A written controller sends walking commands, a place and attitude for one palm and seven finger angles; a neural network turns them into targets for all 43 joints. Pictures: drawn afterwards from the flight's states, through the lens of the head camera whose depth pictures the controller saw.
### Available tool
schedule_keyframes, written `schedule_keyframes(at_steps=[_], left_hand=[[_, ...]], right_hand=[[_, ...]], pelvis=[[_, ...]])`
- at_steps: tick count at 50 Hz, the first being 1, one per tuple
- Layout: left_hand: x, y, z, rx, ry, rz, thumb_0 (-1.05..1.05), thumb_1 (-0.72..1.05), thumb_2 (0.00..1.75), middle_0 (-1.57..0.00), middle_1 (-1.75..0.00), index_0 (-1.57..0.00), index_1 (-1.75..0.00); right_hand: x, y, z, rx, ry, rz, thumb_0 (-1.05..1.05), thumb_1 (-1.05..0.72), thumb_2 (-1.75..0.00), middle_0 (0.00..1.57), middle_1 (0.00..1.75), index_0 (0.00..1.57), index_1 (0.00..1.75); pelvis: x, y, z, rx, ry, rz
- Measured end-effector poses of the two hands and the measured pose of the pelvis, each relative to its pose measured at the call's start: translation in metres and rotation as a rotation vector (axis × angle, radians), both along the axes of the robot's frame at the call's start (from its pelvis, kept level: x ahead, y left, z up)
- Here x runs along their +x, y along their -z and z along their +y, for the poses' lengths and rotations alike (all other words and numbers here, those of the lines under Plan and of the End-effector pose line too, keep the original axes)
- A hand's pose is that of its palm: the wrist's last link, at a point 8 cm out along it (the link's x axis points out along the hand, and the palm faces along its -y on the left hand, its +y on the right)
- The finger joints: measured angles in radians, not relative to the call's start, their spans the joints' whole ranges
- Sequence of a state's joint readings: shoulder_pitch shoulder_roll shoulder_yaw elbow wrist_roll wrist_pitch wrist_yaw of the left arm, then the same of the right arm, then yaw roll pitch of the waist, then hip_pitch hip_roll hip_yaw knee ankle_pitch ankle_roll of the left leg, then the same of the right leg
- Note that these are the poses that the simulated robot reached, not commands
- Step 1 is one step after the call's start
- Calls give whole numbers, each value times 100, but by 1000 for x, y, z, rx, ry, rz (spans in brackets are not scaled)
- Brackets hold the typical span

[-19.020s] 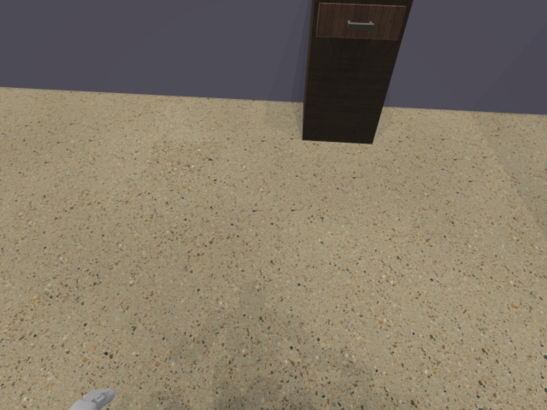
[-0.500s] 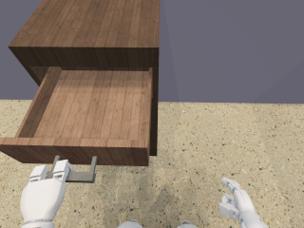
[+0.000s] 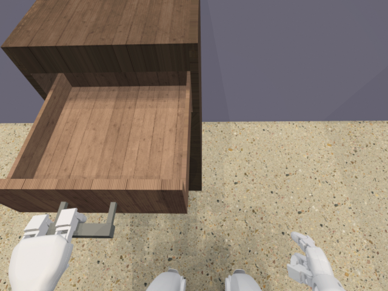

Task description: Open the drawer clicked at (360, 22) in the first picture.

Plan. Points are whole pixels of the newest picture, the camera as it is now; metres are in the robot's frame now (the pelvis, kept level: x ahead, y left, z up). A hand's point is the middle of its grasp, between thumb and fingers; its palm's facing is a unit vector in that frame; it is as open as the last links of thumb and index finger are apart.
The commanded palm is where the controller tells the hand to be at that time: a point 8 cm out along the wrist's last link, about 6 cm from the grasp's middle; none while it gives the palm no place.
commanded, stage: open the thumb to release the handle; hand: left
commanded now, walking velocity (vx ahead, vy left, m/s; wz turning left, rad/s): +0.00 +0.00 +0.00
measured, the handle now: (84, 218) +0.24 +0.24 +0.01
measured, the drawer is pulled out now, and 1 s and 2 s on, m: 0.30 0.30 0.30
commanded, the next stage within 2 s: lift the hand off the handle in 0.44 s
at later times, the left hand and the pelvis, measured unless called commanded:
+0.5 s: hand (61, 259) +0.17 +0.27 -0.01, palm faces -0.05 -0.03 -1.00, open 13.0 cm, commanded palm +0.15 +0.27 +0.03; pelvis -0.02 -0.01 +0.01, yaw +1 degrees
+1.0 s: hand (66, 250) +0.19 +0.26 -0.01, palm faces -0.03 -0.03 -1.00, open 13.8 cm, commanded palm +0.17 +0.26 +0.05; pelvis -0.02 -0.01 +0.01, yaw +1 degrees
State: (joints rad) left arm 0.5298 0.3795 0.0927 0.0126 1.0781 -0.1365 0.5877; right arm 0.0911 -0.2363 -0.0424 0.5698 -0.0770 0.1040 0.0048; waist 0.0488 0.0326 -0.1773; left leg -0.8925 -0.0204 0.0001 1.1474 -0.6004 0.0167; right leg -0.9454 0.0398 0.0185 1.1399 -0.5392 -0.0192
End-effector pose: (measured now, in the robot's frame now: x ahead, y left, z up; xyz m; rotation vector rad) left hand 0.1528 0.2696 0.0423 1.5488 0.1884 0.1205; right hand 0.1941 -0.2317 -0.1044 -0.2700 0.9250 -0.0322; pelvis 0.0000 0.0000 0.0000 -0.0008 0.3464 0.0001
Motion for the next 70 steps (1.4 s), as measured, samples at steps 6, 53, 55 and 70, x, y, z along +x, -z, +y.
schedule_keyframes(at_steps=[6, 53, 55, 70], left_hand=[[2, 2, 2, 14, -44, -44, 0, 63, 81, -41, -133, -31, -128], [15, -12, -6, 1, -57, -14, 0, -48, 30, -32, -120, -32, -120], [14, -16, -5, 2, -57, -22, 0, -48, 30, -32, -120, -32, -120], [15, -35, 2, -28, -58, -9, 0, -48, 30, -32, -120, -32, -120]], right_hand=[[-6, 6, 1, -4, 5, 10, 1, -90, -90, 20, 30, 20, 30], [-25, -14, -10, -14, 48, -13, 1, -90, -90, 20, 30, 20, 30], [-24, -17, -11, -19, 48, -14, 1, -90, -90, 20, 30, 20, 30], [-7, -39, -7, -29, 29, -54, 1, -90, -90, 20, 30, 20, 30]], pelvis=[[-8, 2, -2, -3, -13, -11], [-15, -16, -11, 7, -13, -64], [-14, -18, -11, 5, -14, -70], [-6, -32, -5, 0, -21, -103]])
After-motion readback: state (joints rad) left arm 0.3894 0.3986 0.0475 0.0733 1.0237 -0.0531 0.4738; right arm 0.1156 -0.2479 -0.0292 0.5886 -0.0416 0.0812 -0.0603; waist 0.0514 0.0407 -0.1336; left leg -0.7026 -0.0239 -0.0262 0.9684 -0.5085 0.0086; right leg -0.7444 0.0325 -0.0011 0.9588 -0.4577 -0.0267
